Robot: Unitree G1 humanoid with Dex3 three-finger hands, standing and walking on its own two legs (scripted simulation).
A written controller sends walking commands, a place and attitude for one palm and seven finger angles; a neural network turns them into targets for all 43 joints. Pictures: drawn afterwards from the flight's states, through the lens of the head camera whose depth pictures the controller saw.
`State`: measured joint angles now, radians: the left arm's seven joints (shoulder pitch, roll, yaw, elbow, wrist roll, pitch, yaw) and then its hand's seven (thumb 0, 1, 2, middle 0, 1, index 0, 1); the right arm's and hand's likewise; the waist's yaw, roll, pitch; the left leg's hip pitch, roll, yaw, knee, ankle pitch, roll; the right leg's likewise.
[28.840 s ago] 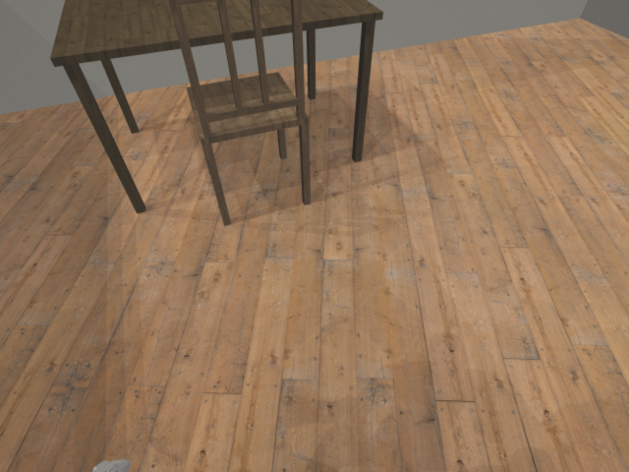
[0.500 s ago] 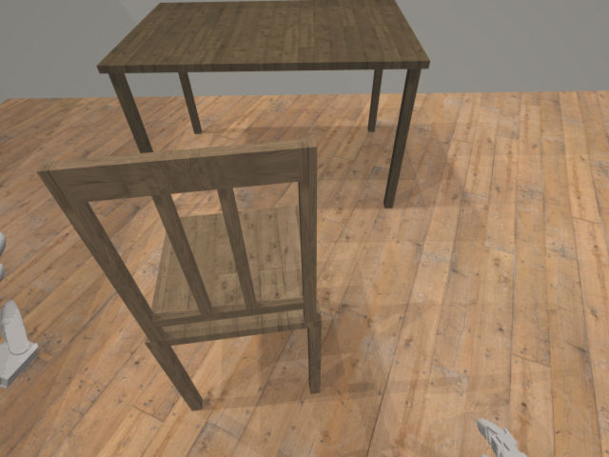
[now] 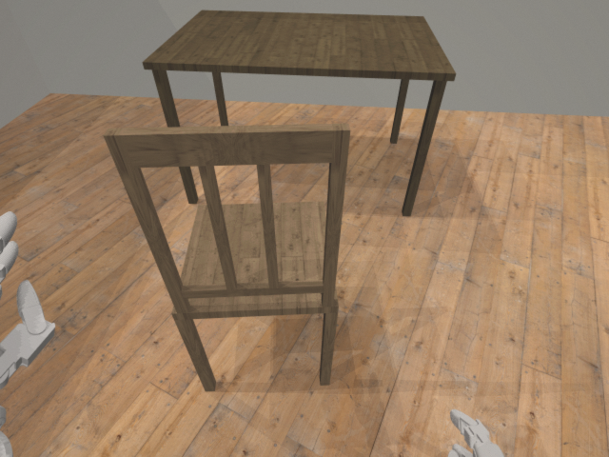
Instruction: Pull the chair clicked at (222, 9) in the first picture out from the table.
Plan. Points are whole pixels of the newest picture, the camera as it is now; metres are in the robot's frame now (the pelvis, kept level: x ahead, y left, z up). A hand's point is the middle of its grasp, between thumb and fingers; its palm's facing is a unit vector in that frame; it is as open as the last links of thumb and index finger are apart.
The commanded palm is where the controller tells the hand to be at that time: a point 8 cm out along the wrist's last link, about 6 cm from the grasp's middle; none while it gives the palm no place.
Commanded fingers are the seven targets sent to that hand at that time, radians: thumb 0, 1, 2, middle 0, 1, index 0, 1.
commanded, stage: let the arm hang, fingers relaxed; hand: left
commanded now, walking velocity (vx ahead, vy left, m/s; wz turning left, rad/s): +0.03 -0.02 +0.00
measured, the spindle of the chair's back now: (220, 234) +0.54 +0.20 -0.05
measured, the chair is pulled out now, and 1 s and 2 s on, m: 0.70 0.70 0.70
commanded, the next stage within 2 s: look to check the result in 1.20 s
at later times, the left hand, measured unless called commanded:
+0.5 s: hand out of the picture +0.08 +0.18 -0.16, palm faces +0.08 -0.98 -0.18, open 6.8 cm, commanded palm none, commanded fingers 0.00 0.90 0.90 -0.20 -0.30 -0.20 -0.30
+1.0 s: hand out of the picture +0.00 +0.15 -0.17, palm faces +0.06 -0.98 -0.16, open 7.4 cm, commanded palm none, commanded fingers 0.00 0.90 0.90 -0.20 -0.30 -0.20 -0.30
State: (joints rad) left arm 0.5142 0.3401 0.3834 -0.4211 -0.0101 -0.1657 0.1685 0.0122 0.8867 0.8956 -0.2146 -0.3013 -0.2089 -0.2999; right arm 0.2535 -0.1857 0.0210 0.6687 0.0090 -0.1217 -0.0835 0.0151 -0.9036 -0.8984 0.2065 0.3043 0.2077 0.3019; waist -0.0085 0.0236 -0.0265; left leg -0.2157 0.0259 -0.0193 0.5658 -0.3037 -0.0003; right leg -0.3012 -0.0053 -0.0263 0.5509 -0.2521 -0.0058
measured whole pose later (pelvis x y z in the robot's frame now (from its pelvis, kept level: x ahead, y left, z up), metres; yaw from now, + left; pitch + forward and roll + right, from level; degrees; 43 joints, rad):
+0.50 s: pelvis +0.02 +0.00 +0.00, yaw +2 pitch -2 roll +0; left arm 0.26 0.17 0.03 0.90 0.01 0.04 0.02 -0.07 1.01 0.89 -0.21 -0.30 -0.21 -0.30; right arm 0.35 -0.15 0.01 0.98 -0.02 0.00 -0.03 0.01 -0.92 -0.90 0.20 0.30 0.20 0.30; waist 0.00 -0.02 0.06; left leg -0.19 0.02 -0.05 0.52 -0.30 -0.02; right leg -0.26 -0.02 -0.05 0.49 -0.20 0.00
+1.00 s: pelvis +0.02 +0.00 +0.01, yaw +1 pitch -2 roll +0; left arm 0.32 0.11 0.00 1.08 0.01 0.03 0.03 0.00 0.91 0.90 -0.20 -0.30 -0.20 -0.30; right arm 0.37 -0.12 0.01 1.06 -0.01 -0.01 -0.03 0.01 -0.91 -0.90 0.20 0.30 0.20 0.30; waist 0.00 0.02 0.04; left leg -0.17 0.02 -0.03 0.47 -0.28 -0.02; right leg -0.26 -0.01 -0.03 0.46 -0.18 -0.01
